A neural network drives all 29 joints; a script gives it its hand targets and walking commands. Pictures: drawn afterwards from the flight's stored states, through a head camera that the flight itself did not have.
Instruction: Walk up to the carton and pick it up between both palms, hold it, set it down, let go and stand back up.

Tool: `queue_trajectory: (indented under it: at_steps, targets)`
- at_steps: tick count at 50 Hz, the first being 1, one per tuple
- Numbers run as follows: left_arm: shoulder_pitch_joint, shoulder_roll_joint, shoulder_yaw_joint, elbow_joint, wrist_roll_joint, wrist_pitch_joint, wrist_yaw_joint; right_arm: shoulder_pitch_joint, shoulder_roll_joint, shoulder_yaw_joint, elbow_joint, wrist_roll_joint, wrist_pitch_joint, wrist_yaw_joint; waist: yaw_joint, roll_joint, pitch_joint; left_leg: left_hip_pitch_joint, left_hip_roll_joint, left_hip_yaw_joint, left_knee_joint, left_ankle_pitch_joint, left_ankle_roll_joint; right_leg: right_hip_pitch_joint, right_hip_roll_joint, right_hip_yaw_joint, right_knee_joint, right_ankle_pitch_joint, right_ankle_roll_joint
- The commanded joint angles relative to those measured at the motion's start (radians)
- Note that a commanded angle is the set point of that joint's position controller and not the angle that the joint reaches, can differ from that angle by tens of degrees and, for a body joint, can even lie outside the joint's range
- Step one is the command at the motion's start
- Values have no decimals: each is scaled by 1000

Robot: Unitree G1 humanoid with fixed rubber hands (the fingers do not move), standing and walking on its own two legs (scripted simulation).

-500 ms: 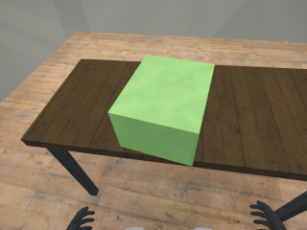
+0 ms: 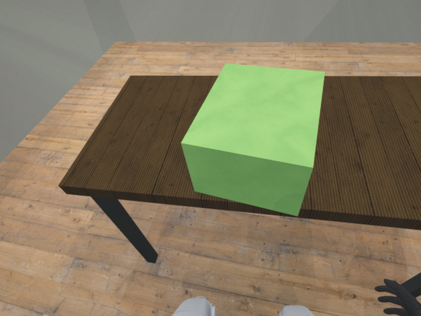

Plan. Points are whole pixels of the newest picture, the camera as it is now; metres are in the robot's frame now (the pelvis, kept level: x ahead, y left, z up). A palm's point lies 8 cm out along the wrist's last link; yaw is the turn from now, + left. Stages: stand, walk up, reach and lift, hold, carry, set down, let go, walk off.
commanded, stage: walk up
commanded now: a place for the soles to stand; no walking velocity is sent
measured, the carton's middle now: (258, 132) +0.49 -0.07 +0.04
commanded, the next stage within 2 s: none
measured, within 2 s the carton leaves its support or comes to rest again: neither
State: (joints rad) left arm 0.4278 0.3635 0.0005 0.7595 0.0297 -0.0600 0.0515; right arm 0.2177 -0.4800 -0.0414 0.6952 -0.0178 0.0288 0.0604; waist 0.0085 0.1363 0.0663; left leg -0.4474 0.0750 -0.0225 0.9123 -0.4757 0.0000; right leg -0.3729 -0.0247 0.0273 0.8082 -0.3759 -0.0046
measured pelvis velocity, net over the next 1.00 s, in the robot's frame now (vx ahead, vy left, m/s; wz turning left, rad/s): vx -0.01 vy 0.06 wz -0.26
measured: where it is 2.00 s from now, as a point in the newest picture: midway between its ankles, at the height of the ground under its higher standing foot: outside the picture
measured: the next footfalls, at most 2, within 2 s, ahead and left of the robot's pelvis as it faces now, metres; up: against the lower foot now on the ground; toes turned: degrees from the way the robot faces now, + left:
right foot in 0.40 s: +0.10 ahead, -0.11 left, +0.00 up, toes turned -9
left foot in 0.76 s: +0.07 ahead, +0.14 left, +0.00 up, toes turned -7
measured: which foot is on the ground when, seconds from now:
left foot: down 0.00-0.46, up 0.48-0.74, down 0.76-1.00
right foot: down 0.00-0.02, up 0.04-0.38, down 0.40-0.80, up 0.82-1.00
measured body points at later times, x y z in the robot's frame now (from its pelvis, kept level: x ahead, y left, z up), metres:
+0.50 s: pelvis -0.01 +0.01 -0.01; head -0.03 -0.02 +0.44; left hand +0.11 +0.30 -0.09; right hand +0.01 -0.31 -0.12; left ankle +0.05 +0.12 -0.68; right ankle +0.06 -0.11 -0.70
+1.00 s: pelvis -0.01 +0.06 +0.01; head +0.01 +0.06 +0.46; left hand +0.13 +0.34 -0.11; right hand -0.05 -0.26 -0.08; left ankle +0.03 +0.14 -0.70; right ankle +0.05 -0.09 -0.65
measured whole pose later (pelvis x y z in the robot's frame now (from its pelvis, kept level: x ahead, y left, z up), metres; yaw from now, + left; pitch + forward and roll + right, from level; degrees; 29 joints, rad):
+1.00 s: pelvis -0.01 +0.06 +0.01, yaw -15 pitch -3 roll +0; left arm 0.37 0.40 0.00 0.78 0.01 -0.03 0.00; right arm 0.38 -0.39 -0.04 0.72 -0.02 -0.02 0.04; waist -0.05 -0.03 0.08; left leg -0.32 0.04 0.14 0.78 -0.40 0.04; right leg -0.60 0.03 0.08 1.06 -0.40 -0.04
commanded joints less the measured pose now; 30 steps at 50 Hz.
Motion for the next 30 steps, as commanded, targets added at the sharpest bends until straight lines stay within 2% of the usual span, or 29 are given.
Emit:
queue_trajectory:
  at_steps: [1, 2, 3, 4, 6, 7, 8, 9, 10, 11, 12, 13, 14, 15, 16, 17, 18, 19, 20, 21, 22, 23, 24, 25, 26, 27, 28, 29, 30]
  targets:
    - [1, 274, 108, -52, -16, -9, 15, 128, -267, -136, -20, -29, -57, -38, -85, -96, -38, 260, 307, -601, -715, -402, 109, -460, 76, 108, 464, -124, -30]
    - [-5, 298, 112, -51, -24, -8, 14, 64, -275, -136, -27, -44, -55, -36, -63, -15, -15, 232, 298, -577, -704, -429, 156, -444, 41, 115, 423, -98, -43]
    - [-11, 337, 118, -43, -28, -12, 17, 47, -263, -128, -45, -42, -55, -32, -55, -17, 7, 232, 267, -493, -668, -344, 138, -448, 23, 112, 416, -87, -38]
    - [-12, 321, 112, -31, -19, -15, 5, 63, -239, -136, -42, -43, -65, -34, -53, -3, -3, 224, 290, -467, -638, -203, 146, -412, -3, 110, 407, -80, -24]
    - [27, 314, 120, -28, -21, -23, 2, 90, -215, -116, -45, -22, -78, -43, -25, -34, -28, 284, 283, -381, -528, 68, 187, -418, -29, 93, 347, -48, -25]
    - [22, 302, 121, -23, -22, -17, -4, 97, -192, -110, -23, -17, -85, -43, -29, -18, -27, 228, 262, -286, -519, 114, 215, -342, -25, 82, 340, -37, -26]
    - [29, 294, 115, -25, -20, -9, -14, 96, -209, -118, -30, -25, -84, -44, -36, -9, -40, 244, 245, -268, -524, 65, 209, -317, -19, 51, 282, -22, -25]
    - [-1, 304, 127, -22, -15, -7, -17, 109, -181, -106, -31, -17, -84, -43, -45, -72, 39, 147, 246, -230, -560, 79, 193, -303, -10, 31, 294, 4, -37]
    - [22, 294, 121, -36, -20, -5, -20, 76, -188, -106, -42, -14, -82, -38, -34, 24, 10, 188, 234, -208, -535, 40, 203, -283, -16, 48, 213, 8, -28]
    - [0, 291, 119, -24, -6, 0, -23, 87, -182, -110, -33, -16, -88, -43, -50, -25, -11, 213, 262, -245, -526, 18, 193, -292, -13, 50, 221, 15, -22]
    - [-22, 286, 117, -32, -11, -4, -23, 102, -175, -103, -38, -17, -88, -46, -50, -3, 18, 155, 252, -183, -536, 41, 221, -270, -24, 2, 170, 3, -25]
    - [12, 269, 113, -36, -14, -8, -26, 70, -187, -104, -37, -14, -87, -44, -28, 45, 32, 146, 252, -167, -534, 27, 232, -270, -32, -2, 147, 16, -36]
    - [6, 269, 110, -30, -1, -9, -29, 46, -195, -110, -60, -8, -82, -43, -34, 71, -3, 132, 250, -136, -515, -15, 216, -206, -24, -31, 107, 3, -31]
    - [14, 260, 115, -33, -16, -20, -33, 46, -179, -102, -55, -13, -77, -41, -30, 14, 11, 76, 229, -72, -495, 64, 219, -145, -11, -71, 44, 41, -38]
    - [42, 258, 118, -41, -11, -20, -32, 26, -205, -101, -62, -9, -75, -37, -12, 17, -34, 69, 218, -34, -403, 155, 218, -46, 4, -84, -30, 62, -38]
    - [63, 271, 115, -16, -16, -18, -30, 27, -195, -103, -65, -12, -69, -34, 0, 43, -75, 36, 181, 18, -348, 69, 190, 56, 23, -105, -88, 79, -44]
    - [100, 270, 138, 14, -8, -24, -21, 35, -151, -94, -64, -18, -59, -36, 26, -10, -87, -53, 172, 51, -243, 33, 171, 173, 56, -83, -125, 60, -48]
    - [155, 274, 140, 23, 1, -27, -18, 50, -88, -72, -74, -15, -51, -43, 36, -98, -97, -101, 149, 64, -75, -11, 145, 222, 32, 29, -215, -71, -60]
    - [163, 355, 160, 10, 19, -32, -6, 76, -53, -63, -80, 0, -42, -42, 45, -350, -76, -257, 71, 133, 98, -226, 92, 240, -80, 291, -350, -250, -127]
    - [44, 367, 143, -56, 16, -28, -16, 63, -63, -56, -73, 7, -33, -38, 24, -323, -9, -319, -27, 87, 222, -157, 28, 78, -224, 762, -544, -662, -232]
    - [2, 464, 167, -49, -2, -18, -7, -17, -150, -85, -77, -9, -23, -42, 56, -280, 100, -284, -3, 0, 272, -170, 38, -101, -329, 872, -636, -829, -297]
    - [-51, 454, 163, -75, -2, -18, -9, 16, -212, -99, -36, -12, -22, -41, 41, -336, 110, -252, 2, -9, 266, -163, 27, -127, -313, 864, -619, -785, -301]
    - [-56, 411, 146, -67, -9, -17, -8, 11, -190, -101, -23, -12, -27, -39, 20, -306, 161, -185, 25, -6, 266, -101, 34, -245, -307, 808, -602, -716, -301]
    - [-45, 366, 137, -73, -13, -20, -4, 51, -192, -109, -3, -7, -23, -34, 9, -247, 180, -184, 23, -6, 246, -76, 52, -190, -271, 717, -594, -634, -255]
    - [-80, 376, 132, -66, -18, -18, -14, 123, -195, -110, 19, -8, -28, -31, -21, -316, 143, -131, 7, 7, 240, -38, 43, -184, -229, 607, -572, -544, -217]
    - [-77, 351, 137, -79, -18, -20, -14, 189, -182, -118, 22, -10, -28, -29, -22, -289, 66, -126, 9, 1, 231, -52, 55, -103, -238, 596, -534, -527, -224]
    - [-58, 365, 147, -54, -18, -19, -13, 211, -180, -119, 32, -13, -21, -31, -13, -335, 98, -130, 12, 29, 213, -37, 46, -160, -201, 533, -519, -536, -212]
    - [-22, 372, 141, -71, -16, -20, -18, 178, -185, -122, -3, -13, -21, -26, 1, -292, 80, -115, 5, 21, 243, -45, 50, -140, -220, 596, -538, -563, -239]
    - [-33, 391, 150, -65, -7, -17, -19, 185, -170, -115, -6, -12, -19, -24, -1, -316, 84, -109, 8, 9, 192, -85, 43, -129, -225, 599, -522, -554, -246]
